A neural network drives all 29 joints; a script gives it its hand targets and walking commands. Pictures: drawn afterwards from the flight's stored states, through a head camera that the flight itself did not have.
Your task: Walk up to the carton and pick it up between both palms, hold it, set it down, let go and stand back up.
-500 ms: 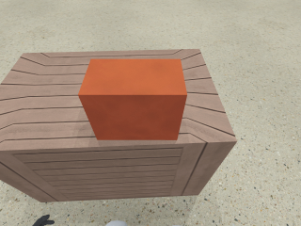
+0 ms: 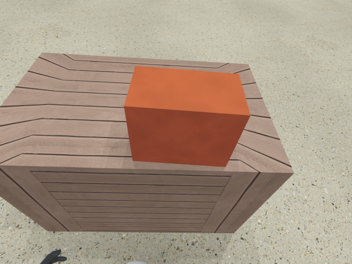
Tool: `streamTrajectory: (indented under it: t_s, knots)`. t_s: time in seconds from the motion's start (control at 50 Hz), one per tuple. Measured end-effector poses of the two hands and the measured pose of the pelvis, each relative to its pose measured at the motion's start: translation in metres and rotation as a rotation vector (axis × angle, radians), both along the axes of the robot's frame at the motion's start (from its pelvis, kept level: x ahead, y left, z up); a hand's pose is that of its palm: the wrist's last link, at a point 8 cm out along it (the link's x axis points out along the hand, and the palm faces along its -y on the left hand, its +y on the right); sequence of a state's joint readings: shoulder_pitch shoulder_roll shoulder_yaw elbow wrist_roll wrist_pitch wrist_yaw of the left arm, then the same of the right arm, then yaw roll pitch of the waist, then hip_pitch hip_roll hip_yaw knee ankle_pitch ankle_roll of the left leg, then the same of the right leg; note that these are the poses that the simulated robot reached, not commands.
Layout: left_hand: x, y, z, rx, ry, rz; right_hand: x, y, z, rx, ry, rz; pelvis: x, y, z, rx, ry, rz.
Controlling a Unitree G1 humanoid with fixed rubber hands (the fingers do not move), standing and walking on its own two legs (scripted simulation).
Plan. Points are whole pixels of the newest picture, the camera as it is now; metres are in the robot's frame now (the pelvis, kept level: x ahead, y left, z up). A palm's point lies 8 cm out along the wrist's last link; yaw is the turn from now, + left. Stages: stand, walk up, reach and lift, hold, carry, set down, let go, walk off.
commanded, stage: walk up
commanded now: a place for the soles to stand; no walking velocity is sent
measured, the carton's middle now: (183, 119) +0.48 -0.01 +0.03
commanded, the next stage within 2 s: reach and lift in 1.26 s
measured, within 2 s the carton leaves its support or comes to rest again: neither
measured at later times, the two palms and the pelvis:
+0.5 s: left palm out of the picture +0.12 +0.29 -0.10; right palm out of the picture +0.08 -0.34 -0.08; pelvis +0.02 -0.02 +0.00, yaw +0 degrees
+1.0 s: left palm out of the picture +0.13 +0.29 -0.10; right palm out of the picture +0.09 -0.33 -0.08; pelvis +0.02 -0.02 +0.00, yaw +0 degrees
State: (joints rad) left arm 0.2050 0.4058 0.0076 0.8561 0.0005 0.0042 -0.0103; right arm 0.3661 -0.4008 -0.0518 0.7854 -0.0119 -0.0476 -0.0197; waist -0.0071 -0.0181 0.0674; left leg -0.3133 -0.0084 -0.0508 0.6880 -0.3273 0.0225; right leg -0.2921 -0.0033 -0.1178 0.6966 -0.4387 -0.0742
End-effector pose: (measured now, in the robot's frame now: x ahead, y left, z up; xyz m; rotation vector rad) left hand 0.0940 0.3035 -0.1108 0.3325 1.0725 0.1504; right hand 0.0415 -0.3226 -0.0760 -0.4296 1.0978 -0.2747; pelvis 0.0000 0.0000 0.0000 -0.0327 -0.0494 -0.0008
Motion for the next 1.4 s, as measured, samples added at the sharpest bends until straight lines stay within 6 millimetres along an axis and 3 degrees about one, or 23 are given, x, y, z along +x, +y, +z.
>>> streamTrajectory:
  t_s: [0.12, 0.3, 0.54, 1.3, 1.4]
  knots:
    - [0.004, 0.003, -0.004, -0.008, 0.023, -0.006, 0.012, -0.001, 0.008, -0.018, -0.012, 0.01, 0.007, 0.0, 0.001, -0.002, 0.012, -0.001]
    - [0.008, -0.011, 0.005, 0.022, 0.021, -0.001, 0.03, -0.015, -0.003, 0.016, -0.028, 0.017, 0.012, -0.017, 0.001, 0.022, 0.018, 0.002]
    - [0.025, -0.011, 0.011, 0.035, -0.003, -0.002, 0.041, -0.013, -0.007, 0.03, -0.032, 0.029, 0.018, -0.018, 0.001, 0.021, 0.028, 0.008]
    - [0.036, -0.01, 0.013, 0.034, -0.022, -0.006, 0.045, -0.012, -0.007, 0.03, -0.034, 0.033, 0.02, -0.016, 0.001, 0.021, 0.031, 0.009]
    - [0.059, -0.016, 0.017, 0.056, 0.034, 0.011, 0.068, -0.015, -0.01, 0.055, -0.116, 0.082, 0.011, -0.017, -0.004, 0.02, 0.001, 0.008]
